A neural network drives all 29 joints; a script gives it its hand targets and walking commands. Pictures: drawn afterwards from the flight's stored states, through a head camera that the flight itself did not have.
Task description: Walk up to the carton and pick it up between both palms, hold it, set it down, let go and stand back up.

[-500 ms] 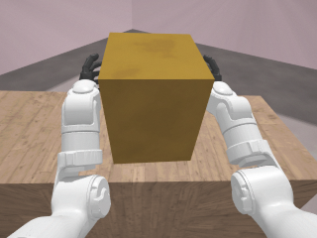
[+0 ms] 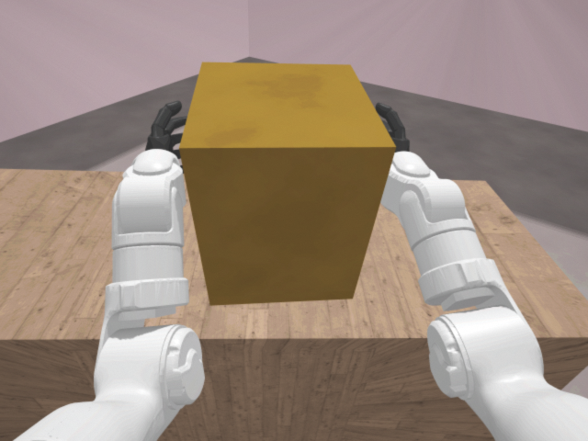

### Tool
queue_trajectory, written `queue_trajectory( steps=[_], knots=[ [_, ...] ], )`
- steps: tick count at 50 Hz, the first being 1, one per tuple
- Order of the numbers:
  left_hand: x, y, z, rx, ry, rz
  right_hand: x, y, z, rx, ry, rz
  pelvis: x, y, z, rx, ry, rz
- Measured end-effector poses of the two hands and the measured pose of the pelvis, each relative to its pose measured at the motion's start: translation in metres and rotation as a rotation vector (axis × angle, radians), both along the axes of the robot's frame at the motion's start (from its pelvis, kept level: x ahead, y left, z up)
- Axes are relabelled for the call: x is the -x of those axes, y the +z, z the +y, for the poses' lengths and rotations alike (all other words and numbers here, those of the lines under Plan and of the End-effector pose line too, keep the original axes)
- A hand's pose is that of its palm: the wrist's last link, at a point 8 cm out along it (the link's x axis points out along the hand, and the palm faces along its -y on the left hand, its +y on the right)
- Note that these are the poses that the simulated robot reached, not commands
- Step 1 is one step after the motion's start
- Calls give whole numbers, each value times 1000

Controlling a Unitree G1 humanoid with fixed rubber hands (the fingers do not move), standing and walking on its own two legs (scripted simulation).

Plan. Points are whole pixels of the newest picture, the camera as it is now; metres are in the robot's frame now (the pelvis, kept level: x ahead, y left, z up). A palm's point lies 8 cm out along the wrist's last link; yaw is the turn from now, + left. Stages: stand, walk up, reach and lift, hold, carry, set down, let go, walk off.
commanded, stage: hold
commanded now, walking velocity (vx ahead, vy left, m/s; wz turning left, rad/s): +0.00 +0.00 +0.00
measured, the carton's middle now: (280, 185) +0.38 +0.01 +0.21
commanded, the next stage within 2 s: set down in 1.14 s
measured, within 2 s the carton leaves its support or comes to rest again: neither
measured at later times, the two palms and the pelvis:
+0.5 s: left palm (174, 161) +0.37 +0.14 +0.25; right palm (401, 158) +0.37 -0.15 +0.25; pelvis +0.01 -0.01 +0.00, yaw +0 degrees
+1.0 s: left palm (170, 159) +0.36 +0.14 +0.25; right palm (399, 160) +0.37 -0.15 +0.25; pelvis +0.01 -0.01 +0.00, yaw +0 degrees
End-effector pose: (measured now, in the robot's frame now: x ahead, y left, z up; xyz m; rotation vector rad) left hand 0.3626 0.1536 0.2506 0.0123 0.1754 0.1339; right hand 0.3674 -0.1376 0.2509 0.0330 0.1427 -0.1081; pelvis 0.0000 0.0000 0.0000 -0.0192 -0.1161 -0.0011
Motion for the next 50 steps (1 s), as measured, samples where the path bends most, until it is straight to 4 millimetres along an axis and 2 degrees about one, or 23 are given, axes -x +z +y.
queue_trajectory(
  steps=[16, 30, 50],
  knots=[
    [-5, 4, -14, -3, -8, -7, -2, 4, -14, 18, -5, -7, -6, 1, -5, -6, -11, 16],
    [-2, -3, -11, 20, -2, -9, -2, 2, -12, 12, 0, -7, -8, 1, -12, -6, 5, 10],
    [-2, 2, -9, 9, -9, -16, -1, 2, -9, 3, -5, -13, -8, 1, -8, -6, 2, 5]
  ],
)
